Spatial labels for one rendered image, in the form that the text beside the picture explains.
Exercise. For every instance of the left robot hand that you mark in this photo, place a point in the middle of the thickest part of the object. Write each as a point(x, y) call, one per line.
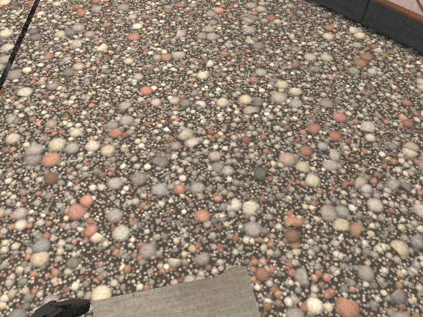
point(66, 308)

